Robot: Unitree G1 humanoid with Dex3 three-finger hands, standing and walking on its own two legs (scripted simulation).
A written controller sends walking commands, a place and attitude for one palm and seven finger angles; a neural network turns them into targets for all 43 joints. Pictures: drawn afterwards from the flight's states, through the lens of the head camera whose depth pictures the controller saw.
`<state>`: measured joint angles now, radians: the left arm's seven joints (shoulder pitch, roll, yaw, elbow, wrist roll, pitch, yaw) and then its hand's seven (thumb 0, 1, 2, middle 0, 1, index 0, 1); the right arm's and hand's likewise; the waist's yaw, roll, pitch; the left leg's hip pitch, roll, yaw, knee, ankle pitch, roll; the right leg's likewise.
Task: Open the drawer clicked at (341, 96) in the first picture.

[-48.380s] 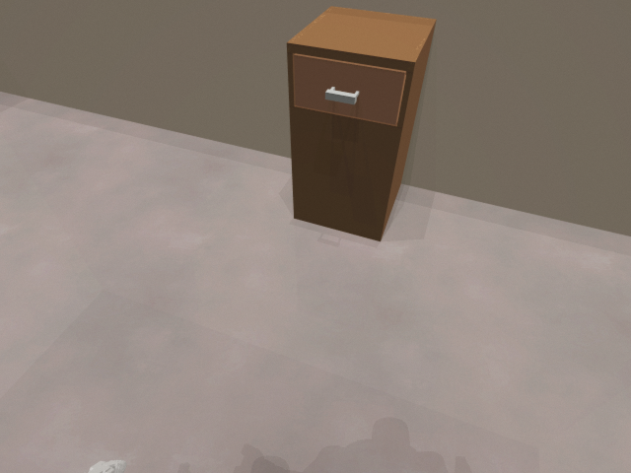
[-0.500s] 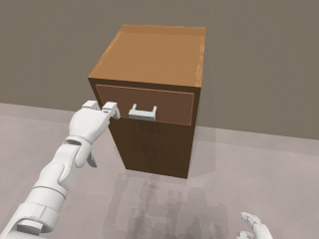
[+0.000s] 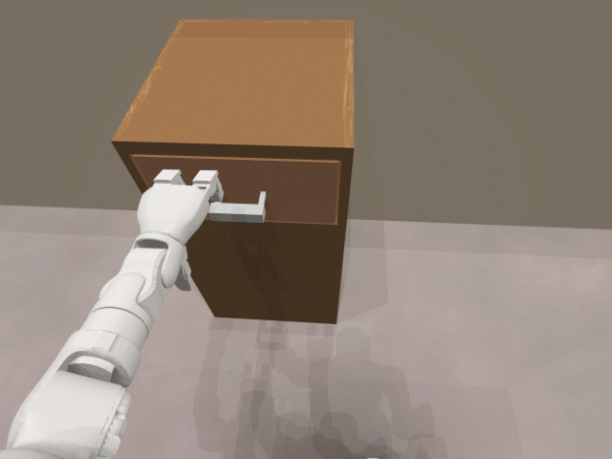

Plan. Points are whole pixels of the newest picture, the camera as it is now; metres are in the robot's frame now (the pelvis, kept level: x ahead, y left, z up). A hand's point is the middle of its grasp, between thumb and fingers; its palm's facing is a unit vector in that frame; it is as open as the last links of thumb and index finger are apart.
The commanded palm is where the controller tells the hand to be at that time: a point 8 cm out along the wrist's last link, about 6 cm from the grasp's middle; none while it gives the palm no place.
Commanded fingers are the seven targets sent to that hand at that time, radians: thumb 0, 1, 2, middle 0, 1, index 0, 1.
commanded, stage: move the hooked fingers above the handle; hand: left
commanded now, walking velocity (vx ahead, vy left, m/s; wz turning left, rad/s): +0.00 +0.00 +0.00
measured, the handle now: (239, 204) +0.57 +0.14 -0.08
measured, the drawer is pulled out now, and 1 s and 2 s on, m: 0.00 0.00 0.00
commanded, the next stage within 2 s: lower the fingers behind the handle in 1.36 s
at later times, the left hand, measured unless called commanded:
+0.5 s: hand (219, 211) +0.49 +0.15 +0.00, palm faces -0.03 -0.02 -1.00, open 13.8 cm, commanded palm +0.48 +0.16 +0.04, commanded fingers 0.00 -0.50 0.30 -0.30 -1.20 -0.30 -1.20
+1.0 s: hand (223, 206) +0.51 +0.15 -0.02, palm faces -0.07 -0.02 -1.00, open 13.8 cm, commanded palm +0.50 +0.15 +0.03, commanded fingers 0.00 -0.50 0.30 -0.30 -1.20 -0.30 -1.20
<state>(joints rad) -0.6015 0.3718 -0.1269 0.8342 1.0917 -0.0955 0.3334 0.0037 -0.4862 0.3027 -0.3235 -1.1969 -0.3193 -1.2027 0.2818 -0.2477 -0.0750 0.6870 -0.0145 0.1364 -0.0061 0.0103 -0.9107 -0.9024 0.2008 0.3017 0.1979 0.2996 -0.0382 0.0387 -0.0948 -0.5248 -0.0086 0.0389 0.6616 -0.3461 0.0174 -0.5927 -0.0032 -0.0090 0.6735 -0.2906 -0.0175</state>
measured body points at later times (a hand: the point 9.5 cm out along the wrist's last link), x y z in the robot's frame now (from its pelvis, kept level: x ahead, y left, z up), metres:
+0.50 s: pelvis +0.00 +0.01 -0.02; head +0.10 +0.00 +0.42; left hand +0.48 +0.15 +0.05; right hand +0.02 -0.27 -0.15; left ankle -0.02 +0.11 -0.72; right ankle +0.02 -0.11 -0.72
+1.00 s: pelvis +0.00 +0.01 -0.03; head +0.12 +0.00 +0.40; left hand +0.51 +0.15 +0.03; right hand -0.03 -0.26 -0.16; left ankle -0.02 +0.11 -0.72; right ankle +0.02 -0.11 -0.72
